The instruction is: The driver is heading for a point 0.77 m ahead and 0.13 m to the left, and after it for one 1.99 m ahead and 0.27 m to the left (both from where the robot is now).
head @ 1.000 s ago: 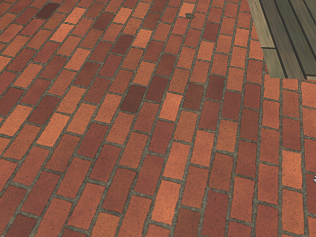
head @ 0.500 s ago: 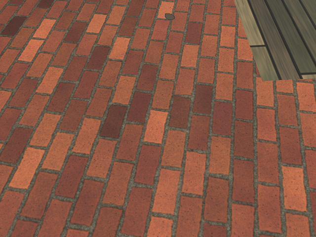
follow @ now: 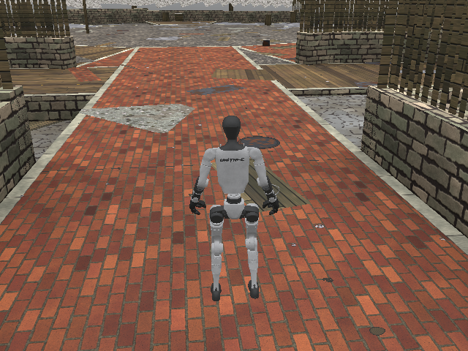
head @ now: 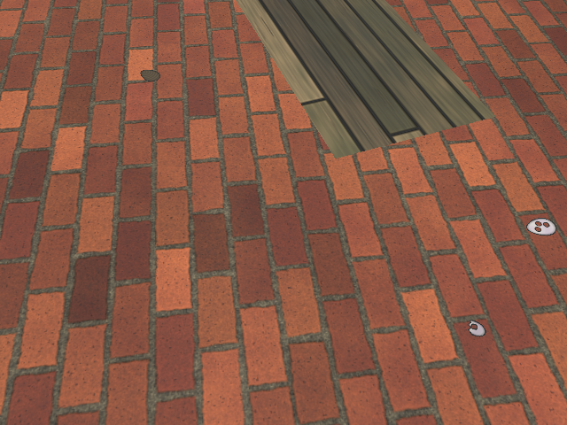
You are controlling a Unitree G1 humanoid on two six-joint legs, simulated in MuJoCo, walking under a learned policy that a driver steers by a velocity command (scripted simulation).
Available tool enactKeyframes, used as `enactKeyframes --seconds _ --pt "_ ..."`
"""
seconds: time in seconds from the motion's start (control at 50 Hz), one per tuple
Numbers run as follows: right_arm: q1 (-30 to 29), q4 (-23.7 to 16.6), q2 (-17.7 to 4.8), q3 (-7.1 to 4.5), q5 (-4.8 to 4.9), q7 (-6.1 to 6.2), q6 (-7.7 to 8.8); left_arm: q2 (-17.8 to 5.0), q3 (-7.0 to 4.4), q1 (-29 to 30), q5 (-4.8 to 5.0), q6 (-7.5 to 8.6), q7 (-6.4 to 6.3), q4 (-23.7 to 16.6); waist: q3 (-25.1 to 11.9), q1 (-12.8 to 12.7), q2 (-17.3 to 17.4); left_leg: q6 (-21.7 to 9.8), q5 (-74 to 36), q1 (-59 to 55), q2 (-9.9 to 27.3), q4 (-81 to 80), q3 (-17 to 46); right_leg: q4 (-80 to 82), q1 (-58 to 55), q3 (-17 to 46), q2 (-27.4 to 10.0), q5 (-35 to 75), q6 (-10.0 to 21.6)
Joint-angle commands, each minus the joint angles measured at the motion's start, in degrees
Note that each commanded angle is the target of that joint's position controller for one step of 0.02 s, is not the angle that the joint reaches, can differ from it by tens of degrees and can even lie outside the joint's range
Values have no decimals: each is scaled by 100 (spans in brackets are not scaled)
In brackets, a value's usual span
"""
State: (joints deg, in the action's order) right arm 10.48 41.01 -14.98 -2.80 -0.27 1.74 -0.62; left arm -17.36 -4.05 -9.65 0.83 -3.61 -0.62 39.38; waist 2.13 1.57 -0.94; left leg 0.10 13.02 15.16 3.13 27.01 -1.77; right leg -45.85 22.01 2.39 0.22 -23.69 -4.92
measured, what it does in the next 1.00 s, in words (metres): walks ahead, turning left: right foot, then left foot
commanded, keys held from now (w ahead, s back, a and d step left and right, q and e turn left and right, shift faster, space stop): no key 0.10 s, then q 0.40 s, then w+q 0.26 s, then w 0.04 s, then e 0.20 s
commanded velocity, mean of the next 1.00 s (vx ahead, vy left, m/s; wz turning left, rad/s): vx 0.12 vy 0.00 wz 0.25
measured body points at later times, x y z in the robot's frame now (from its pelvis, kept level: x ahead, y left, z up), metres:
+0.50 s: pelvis +0.00 +0.00 -0.01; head +0.03 +0.02 +0.44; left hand +0.11 +0.30 -0.12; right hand +0.15 -0.28 -0.11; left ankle -0.02 +0.11 -0.72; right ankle -0.01 -0.14 -0.74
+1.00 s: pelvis +0.12 +0.06 +0.00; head +0.13 +0.10 +0.45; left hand +0.22 +0.36 -0.11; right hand +0.25 -0.20 -0.10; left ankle -0.01 +0.11 -0.74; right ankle +0.31 -0.03 -0.71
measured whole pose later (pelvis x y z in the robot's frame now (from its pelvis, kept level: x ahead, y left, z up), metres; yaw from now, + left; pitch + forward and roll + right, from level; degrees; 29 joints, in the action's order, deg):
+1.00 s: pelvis +0.12 +0.06 +0.00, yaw +18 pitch +2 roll -1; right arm 20.0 43.4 -16.1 -2.5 -0.3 1.5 1.9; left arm -16.6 -4.1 -4.6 0.5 4.2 2.1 44.5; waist 0.9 3.0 -2.9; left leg -4.7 17.9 -0.8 -4.4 16.1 5.4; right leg -31.7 31.2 0.5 -1.9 1.7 -1.4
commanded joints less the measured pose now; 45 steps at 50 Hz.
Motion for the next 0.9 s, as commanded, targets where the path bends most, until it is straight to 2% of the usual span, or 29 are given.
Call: enactKeyframes --seconds 0.02,0.04,0.06,0.08,0.1,0.12,0.14,0.16,0.18,0.22,0.24,0.28,0.32,0.36,0.4,0.48,0.5,0.52,0.54,0.56,0.58,0.6,0.62,0.64,0.66,0.7,0.74,0.8,0.9 --pt "-87 -224 -1102 -279 117 -32 38 -366 -76 -107 -18 80 46 -343 -659 -90 1218 -1216 -2524 -773 1142 -345 987 1497 -527 -398 126 659 208" --pt "-65 -158 -1038 -250 172 -36 41 -347 -74 -280 -38 91 64 -248 -605 -203 1139 -1041 -2338 -571 1043 -215 906 2392 -1006 -465 176 1393 371" --pt "228 -24 -915 -200 163 -48 87 -510 -93 -307 -70 91 49 -255 -655 -172 908 -676 -1795 -175 898 -84 796 2751 -1656 -127 -31 2044 555" --pt "343 -65 -587 -83 -63 -95 151 -881 -144 -433 -116 77 -13 -305 -1002 -22 -164 -168 -431 449 454 740 331 2626 -2461 1010 -1018 3520 836" --pt "320 -173 -334 0 -150 -108 205 -894 -101 -24 -199 83 0 -314 -854 176 -1231 194 1195 715 53 634 63 2460 -1836 1500 -1709 3855 1587" --pt "32 -112 -577 -30 -138 -84 187 -379 24 214 -256 167 34 -367 -766 -47 -851 334 1212 359 156 671 246 2591 -1449 1307 -1522 3001 1744" --pt "6 -49 -604 -42 -75 -101 179 -193 90 344 -294 239 51 -272 -658 49 -762 316 568 178 148 314 245 2583 -1365 956 -1191 2401 1466" --pt "-50 35 -601 -36 -66 -84 157 -299 49 338 -282 295 49 -217 -608 0 -730 320 -99 43 115 96 227 2517 -1373 671 -877 1889 1168" --pt "-84 38 -737 -58 -77 -68 110 -379 31 314 -241 341 48 -174 -447 -64 -802 325 -497 29 138 8 303 2528 -1282 585 -793 1726 1011" --pt "-54 52 -1015 -123 18 -72 79 -554 -23 123 -218 320 -12 -118 -143 -151 -550 220 -594 224 62 207 319 2585 -1143 478 -713 1473 919" --pt "-93 28 -985 -132 64 -72 79 -678 -71 18 -206 291 -53 -81 -90 -174 -507 181 -506 401 -15 375 268 2553 -1240 522 -815 1516 982" --pt "-63 17 -907 -150 70 -59 61 -808 -152 -98 -147 246 -129 -45 -80 -236 -600 203 -82 756 -99 800 188 2584 -1369 701 -1199 1870 1283" --pt "7 -11 -809 -173 87 -76 9 -768 -173 -12 -166 218 -188 -118 -155 -287 -871 216 1377 1126 -95 1924 162 2660 -1398 1025 -1748 2529 1744" --pt "31 -59 -776 -228 132 -104 -78 -707 -171 84 -164 269 -200 -140 -162 -265 -641 258 2165 1614 99 3076 394 2679 -1519 1115 -2166 3440 2080" --pt "115 -53 -696 -218 126 -110 -152 -721 -205 415 -92 308 -174 -153 -189 -135 -454 303 1848 1492 209 2844 342 2605 -1502 658 -2001 3634 1936" --pt "206 -159 -728 -220 158 -261 -160 -829 -261 574 -14 215 -160 -89 -530 -97 -640 206 899 604 -5 1538 -116 2158 -1571 -2 -1763 3837 1606" --pt "362 -139 -739 -242 162 -303 -155 -848 -267 583 45 189 -168 -53 -595 2 -624 107 402 264 -131 939 -275 1897 -1519 -158 -1702 3635 1449" --pt "614 -63 -773 -282 153 -299 -152 -796 -260 437 94 181 -161 25 -727 77 -490 -65 -87 -305 -349 364 -383 1562 -1241 -368 -1565 2637 1205" --pt "853 -10 -1055 -395 137 -240 -141 -546 -207 115 24 197 -117 140 -710 60 319 -355 -505 -1036 -152 -198 284 580 -466 -837 -1174 1041 791" --pt "1158 -116 -1959 -606 185 -154 -77 -117 -53 422 -279 243 -73 -267 -626 23 2080 -1391 -342 -1806 1458 -733 3116 -1400 1574 -1139 -152 -1504 211" --pt "1379 -229 -1760 -494 -35 -261 117 -382 -114 930 -128 370 -53 -389 -882 454 1384 -2101 1071 -1669 1908 -1404 4328 -2133 2140 69 58 -1629 318" --pt "1173 -240 -1496 -412 -58 -288 265 -617 -189 1041 67 460 -8 -406 -435 317 967 -1924 2142 -1528 1791 -1601 4050 -2201 2456 260 -173 -1048 499" --pt "925 -254 -1306 -363 40 -258 329 -750 -246 983 84 531 3 -313 -110 175 738 -1610 2599 -1330 1543 -1644 3663 -1993 2497 253 -334 -448 623" --pt "737 -299 -1199 -312 104 -199 334 -794 -278 902 4 581 -15 -190 19 94 646 -1392 2441 -1261 1343 -1661 3336 -1718 2451 257 -427 76 625" --pt "675 -327 -1148 -270 99 -140 331 -771 -289 835 -57 626 -15 -133 41 22 730 -1263 2136 -1146 1120 -1740 3028 -1445 2205 280 -464 528 589" --pt "826 -349 -1105 -252 44 -79 373 -662 -284 776 -68 725 32 -38 -27 10 688 -1192 1342 -1261 896 -1845 2657 -1071 2029 203 -345 1248 498" --pt "1028 -320 -1101 -262 65 -49 427 -568 -273 811 -80 787 42 -3 -76 39 580 -1186 646 -1444 798 -1842 2395 -576 2038 195 -265 1700 386" --pt "1155 -253 -1057 -256 82 -19 432 -465 -238 905 -75 830 60 5 -43 86 723 -1139 225 -1466 701 -1855 2098 151 1990 178 -235 2161 190" --pt "1182 -55 -1003 -223 2 7 341 -236 -79 1204 -76 871 182 -15 51 272 834 -874 -2292 -1149 516 -1448 1176 1128 1193 -149 -247 2727 136"
Keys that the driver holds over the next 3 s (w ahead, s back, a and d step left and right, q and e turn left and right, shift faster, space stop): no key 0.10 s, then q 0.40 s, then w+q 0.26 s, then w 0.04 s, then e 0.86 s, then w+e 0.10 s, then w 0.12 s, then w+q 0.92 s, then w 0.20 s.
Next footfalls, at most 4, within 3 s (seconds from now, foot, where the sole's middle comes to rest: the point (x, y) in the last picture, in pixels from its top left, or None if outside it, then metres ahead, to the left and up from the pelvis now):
0.06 right None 0.03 -0.14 -0.78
0.54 left None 0.03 0.12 -0.78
1.06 right None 0.33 0.01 -0.78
1.46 left None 0.30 0.24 -0.78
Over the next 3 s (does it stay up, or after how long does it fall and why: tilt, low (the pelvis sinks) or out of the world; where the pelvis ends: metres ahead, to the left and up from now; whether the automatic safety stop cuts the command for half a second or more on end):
stays up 0.82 0.06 0.00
